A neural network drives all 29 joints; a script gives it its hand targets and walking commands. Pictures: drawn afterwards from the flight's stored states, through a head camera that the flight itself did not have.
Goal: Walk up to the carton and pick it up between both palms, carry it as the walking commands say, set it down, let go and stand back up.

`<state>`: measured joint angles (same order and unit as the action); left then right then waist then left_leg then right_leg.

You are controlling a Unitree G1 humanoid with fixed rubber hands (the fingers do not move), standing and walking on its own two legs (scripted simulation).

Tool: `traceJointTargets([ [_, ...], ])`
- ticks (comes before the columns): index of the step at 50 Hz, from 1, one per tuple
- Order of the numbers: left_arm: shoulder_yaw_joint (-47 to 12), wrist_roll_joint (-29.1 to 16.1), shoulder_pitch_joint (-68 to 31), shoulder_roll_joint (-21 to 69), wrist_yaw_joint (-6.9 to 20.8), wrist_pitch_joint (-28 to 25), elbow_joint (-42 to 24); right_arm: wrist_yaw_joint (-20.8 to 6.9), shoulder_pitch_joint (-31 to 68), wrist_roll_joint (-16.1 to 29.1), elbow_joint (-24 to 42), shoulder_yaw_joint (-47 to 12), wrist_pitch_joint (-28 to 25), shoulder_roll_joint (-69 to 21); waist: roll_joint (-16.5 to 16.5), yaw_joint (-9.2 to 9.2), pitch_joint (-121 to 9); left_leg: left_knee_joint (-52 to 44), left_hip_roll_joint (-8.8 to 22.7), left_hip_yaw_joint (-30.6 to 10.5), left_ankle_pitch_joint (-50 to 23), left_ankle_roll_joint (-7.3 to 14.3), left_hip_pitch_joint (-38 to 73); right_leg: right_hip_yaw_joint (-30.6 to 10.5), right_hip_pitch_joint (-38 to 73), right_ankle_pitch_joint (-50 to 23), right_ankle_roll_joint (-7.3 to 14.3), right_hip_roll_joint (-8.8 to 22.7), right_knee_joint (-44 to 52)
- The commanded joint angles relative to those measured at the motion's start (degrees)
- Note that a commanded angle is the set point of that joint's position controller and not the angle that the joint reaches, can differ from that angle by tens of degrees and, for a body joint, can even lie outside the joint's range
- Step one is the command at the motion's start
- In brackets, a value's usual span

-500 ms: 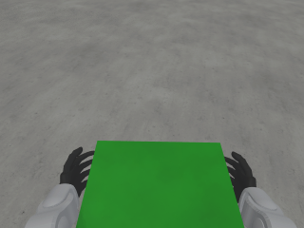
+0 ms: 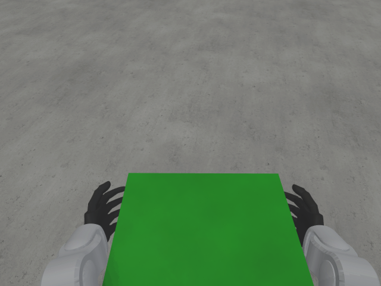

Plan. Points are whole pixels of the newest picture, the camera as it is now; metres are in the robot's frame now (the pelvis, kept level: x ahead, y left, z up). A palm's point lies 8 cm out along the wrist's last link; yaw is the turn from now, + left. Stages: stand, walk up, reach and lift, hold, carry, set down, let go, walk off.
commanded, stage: carry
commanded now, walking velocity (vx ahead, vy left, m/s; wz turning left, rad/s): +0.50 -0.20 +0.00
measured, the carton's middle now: (202, 251) +0.22 +0.00 -0.01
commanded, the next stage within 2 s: none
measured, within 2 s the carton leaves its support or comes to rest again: neither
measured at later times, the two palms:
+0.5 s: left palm (173, 105) +0.54 +0.07 +0.10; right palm (326, 117) +0.49 -0.29 +0.11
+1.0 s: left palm (208, 64) +0.75 -0.02 +0.10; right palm (326, 65) +0.75 -0.39 +0.10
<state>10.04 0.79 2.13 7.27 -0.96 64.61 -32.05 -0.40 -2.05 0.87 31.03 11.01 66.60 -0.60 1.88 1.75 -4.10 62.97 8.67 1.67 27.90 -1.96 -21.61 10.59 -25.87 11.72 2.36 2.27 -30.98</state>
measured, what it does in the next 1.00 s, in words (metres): walks ahead: left foot, then right foot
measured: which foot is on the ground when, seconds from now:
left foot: up 0.00-0.24, down 0.26-0.66, up 0.68-0.92, down 0.94-1.00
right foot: down 0.00-0.30, up 0.32-0.62, down 0.64-1.00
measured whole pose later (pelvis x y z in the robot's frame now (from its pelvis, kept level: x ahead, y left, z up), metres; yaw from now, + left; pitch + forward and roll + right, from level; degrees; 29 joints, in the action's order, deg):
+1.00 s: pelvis +0.52 -0.20 +0.01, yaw -2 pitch +5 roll +0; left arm 9.9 1.4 4.9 5.0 0.1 65.1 -34.9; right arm -0.5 -4.1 -1.4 32.3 9.2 65.8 -3.7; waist -1.4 1.3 -6.3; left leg 27.5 2.7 11.5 12.1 1.9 -19.6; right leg 10.6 -15.5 16.5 1.9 1.7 -28.2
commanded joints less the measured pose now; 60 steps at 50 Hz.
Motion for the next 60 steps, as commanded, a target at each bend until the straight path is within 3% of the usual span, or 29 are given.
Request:
traceJointTargets([
  [1,-46.0,-16.4,-19.4,38.9,4.5,-0.1,-10.8,-3.7,21.5,13.6,11.6,-46.8,-2.3,-44.2,-9.0,0.19,-18.3,-0.1,-1.5,-0.4,-1.9,1.9,-14.8,-17.5,29.9,-21.0,8.0,14.0,12.7],
  [8,-48.7,-18.0,-18.1,35.3,5.7,-1.1,-13.2,-1.8,16.1,10.0,11.4,-45.8,-3.6,-40.8,-11.1,-0.02,-13.3,-26.9,-5.1,8.3,-12.8,2.1,-4.3,-8.7,22.5,-16.6,7.9,11.3,16.5],
  [12,-48.5,-17.4,-19.6,32.1,4.8,0.7,-12.5,-1.7,15.1,9.2,9.8,-43.7,-2.1,-38.0,-6.5,-1.95,-12.0,-36.0,-5.3,12.3,-19.2,3.8,12.2,-3.8,13.5,-18.1,5.2,8.5,8.7],
  [13,-48.2,-17.0,-19.9,31.3,4.5,1.3,-12.0,-1.7,14.4,9.1,8.8,-43.1,-1.6,-37.4,-3.8,-2.78,-13.3,-37.0,-3.3,9.3,-16.7,5.2,22.0,-2.0,6.9,-21.5,3.4,6.4,1.7],
  [14,-47.8,-16.4,-19.9,30.8,4.3,2.2,-11.5,-1.4,14.6,8.7,8.2,-42.2,-1.1,-36.0,4.3,-3.47,-14.0,-41.9,5.8,-4.9,-8.7,8.7,28.1,0.0,-0.9,-22.5,1.2,2.5,-11.7],
  [15,-47.5,-16.3,-21.0,31.0,4.2,2.8,-12.1,-1.2,16.6,9.1,7.1,-41.6,-1.0,-35.7,17.9,-3.83,-14.7,-50.7,19.5,-29.4,-11.7,16.4,34.5,-2.7,-14.9,1.4,-1.4,-4.1,-26.8],
  [16,-47.0,-16.3,-22.9,32.4,4.4,2.7,-11.8,-1.6,19.4,10.0,7.7,-42.2,-0.9,-37.3,14.0,-3.23,-14.0,-52.7,22.0,-31.6,-17.8,18.8,32.7,-10.7,-19.0,12.7,-1.4,-1.5,-38.6],
  [18,-46.0,-16.1,-20.9,36.9,4.5,2.3,-7.8,-2.3,22.4,11.4,8.9,-43.8,-1.0,-40.7,-0.1,-2.7,-11.6,-50.9,19.4,-19.2,-28.5,15.8,27.0,-16.2,-18.0,7.8,-2.5,2.4,-40.1],
  [19,-44.8,-14.9,-18.9,37.7,4.5,2.0,-5.8,-2.8,23.2,12.1,9.3,-44.8,-1.1,-41.3,-1.4,-2.2,-9.4,-51.3,17.0,-13.4,-29.6,12.3,25.1,-16.4,-17.1,7.2,-2.9,4.0,-32.6],
  [21,-44.3,-13.0,-18.4,38.2,4.1,1.2,-5.0,-3.7,24.5,13.6,10.7,-46.3,-1.6,-41.8,3.2,-2.19,-8.4,-52.0,13.7,-4.6,-32.0,8.7,24.1,-10.4,-13.5,6.4,-3.0,1.7,-22.8],
  [26,-45.2,-12.1,-18.6,38.3,2.6,0.5,-8.0,-4.7,23.5,15.2,13.3,-46.4,-1.9,-41.0,10.4,-2.2,-7.5,-52.1,8.4,7.2,-34.7,4.6,21.6,-2.7,-5.8,-3.3,-3.5,0.4,-4.4],
  [28,-45.4,-12.5,-18.5,37.2,2.5,0.9,-8.9,-4.3,21.7,14.2,12.8,-45.8,-1.6,-39.9,12.0,-2.28,-8.0,-49.4,7.7,9.8,-36.9,3.4,22.8,-1.2,-3.4,-5.5,-3.0,0.2,0.4],
  [30,-45.0,-13.0,-17.5,36.1,2.6,1.6,-8.9,-3.8,20.6,13.0,12.4,-44.9,-1.0,-38.6,10.0,-1.28,-11.4,-39.5,5.8,14.1,-43.4,1.0,20.7,2.7,7.2,-12.2,-2.6,-2.0,6.3],
  [31,-44.5,-13.4,-16.6,35.3,2.7,1.8,-8.8,-3.5,20.3,12.2,12.4,-44.4,-0.6,-38.0,6.5,-0.53,-14.8,-30.4,3.3,15.5,-42.6,-0.2,17.2,4.6,16.5,-13.2,-2.2,-3.9,7.4],
  [32,-44.0,-13.6,-16.4,34.6,2.8,1.9,-8.9,-3.2,20.6,11.5,12.4,-44.1,-0.3,-37.2,0.2,0.47,-17.6,-19.6,1.0,15.8,-32.2,-1.0,10.6,2.4,24.9,-18.2,-2.0,-1.7,8.0],
  [33,-43.6,-13.6,-15.6,33.0,3.0,2.1,-8.2,-2.8,20.3,10.8,12.3,-44.3,0.0,-36.3,-13.2,1.06,-21.0,-4.5,-2.8,14.2,-9.9,-2.8,-6.4,-15.5,38.9,-41.5,3.4,13.3,5.2],
  [34,-43.9,-14.3,-16.8,32.4,3.0,1.9,-9.3,-2.8,20.4,11.7,12.4,-45.2,-0.3,-37.2,-22.5,0.42,-23.3,6.2,-7.6,7.2,6.9,-2.7,-16.9,-28.6,44.0,-61.7,9.8,20.8,6.8],
  [35,-44.7,-15.4,-18.4,34.8,3.2,1.4,-11.1,-3.0,20.7,12.8,11.3,-45.2,-0.6,-40.7,-16.9,0.08,-24.0,6.7,-4.6,0.9,5.6,-1.4,-16.4,-24.9,41.0,-61.5,10.4,20.8,6.9],
  [36,-44.5,-15.3,-18.4,37.2,3.6,1.2,-10.4,-3.2,22.2,13.7,12.0,-46.4,-1.0,-43.5,-13.0,-0.09,-23.6,5.0,-3.5,-0.6,3.1,-0.4,-13.7,-21.2,37.2,-55.5,9.5,19.1,7.5],
  [39,-45.7,-15.7,-18.2,41.0,5.1,-0.1,-9.8,-3.5,22.4,13.5,12.2,-47.0,-2.6,-45.4,-10.9,-0.5,-20.3,-9.1,-2.2,1.8,-0.4,0.5,-6.3,-11.3,26.3,-37.6,5.9,15.1,10.0],
  [43,-47.8,-16.2,-18.4,38.8,5.7,-1.1,-12.3,-2.7,19.6,11.7,13.6,-47.3,-3.5,-43.2,-12.9,-0.82,-18.8,-26.0,-4.7,5.4,-7.1,0.6,2.0,-8.9,20.0,-31.9,5.6,14.6,10.6],
  [45,-47.8,-15.7,-17.8,36.5,5.4,-0.4,-12.2,-2.4,18.2,11.1,13.2,-46.7,-3.0,-41.4,-11.5,-1.61,-18.4,-35.2,-5.0,7.6,-18.2,1.1,9.1,-6.8,16.2,-27.2,3.6,13.1,8.6],
  [47,-47.0,-14.8,-17.1,34.1,4.9,0.7,-10.7,-2.3,18.3,10.3,12.4,-45.6,-2.0,-39.0,-7.7,-1.85,-17.6,-42.0,-0.5,5.8,-30.0,2.0,16.8,-5.5,11.7,-19.8,-0.7,10.4,6.3],
  [48,-46.5,-14.3,-17.0,32.5,4.5,1.4,-10.3,-2.2,18.3,9.7,11.4,-44.6,-1.4,-36.8,-1.9,-1.35,-17.4,-41.5,6.2,-0.7,-41.2,3.3,19.6,-5.1,8.5,-14.1,-2.8,8.3,3.3],
  [49,-46.4,-14.4,-18.8,32.5,4.3,2.1,-10.8,-2.0,18.9,9.3,9.9,-43.4,-1.1,-36.9,3.9,-1.05,-17.0,-39.8,7.7,-1.7,-46.2,5.0,17.5,-6.2,9.6,-8.6,-3.4,6.9,5.3],
  [50,-46.0,-14.4,-20.0,32.7,4.3,2.6,-10.3,-2.0,19.4,9.3,9.0,-43.3,-0.5,-37.3,4.4,-0.94,-15.6,-39.4,6.8,-0.2,-45.1,4.6,15.2,-6.7,11.4,-7.8,-3.4,7.1,6.7],
  [52,-44.8,-14.2,-21.3,32.3,4.1,3.3,-8.2,-1.9,21.0,9.3,8.3,-42.8,0.3,-36.9,0.7,-1.0,-14.7,-37.7,3.9,3.6,-42.5,2.0,12.0,-7.1,15.9,-18.3,-3.0,8.3,7.1],
  [55,-42.9,-13.6,-19.8,32.8,3.7,4.2,-5.3,-1.7,21.6,9.3,7.2,-42.4,1.2,-37.7,-1.5,-1.08,-15.4,-35.0,2.5,4.8,-43.7,1.0,10.9,-7.6,19.5,-32.5,-2.7,9.1,4.6],
  [60,-41.6,-13.3,-20.6,33.9,3.6,4.2,-4.3,-1.8,24.2,10.0,6.7,-42.4,1.5,-39.4,-4.0,-1.02,-16.3,-30.8,1.0,5.8,-42.9,0.6,9.7,-7.4,21.7,-42.8,-1.9,8.8,1.8],
])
